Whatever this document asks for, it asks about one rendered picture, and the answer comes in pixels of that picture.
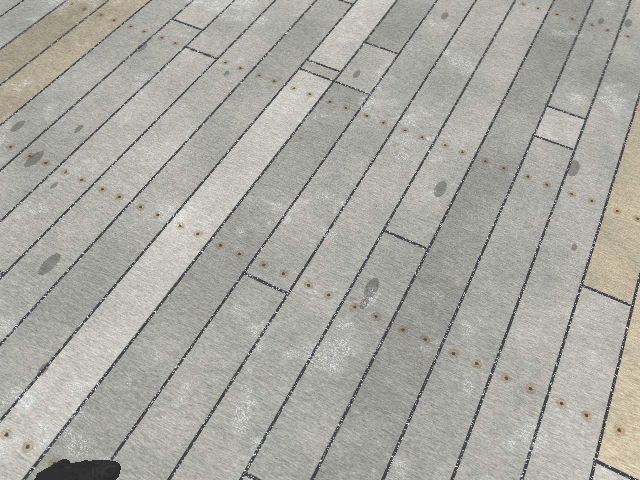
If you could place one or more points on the left robot hand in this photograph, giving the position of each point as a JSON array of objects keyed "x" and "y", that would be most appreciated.
[{"x": 84, "y": 470}]

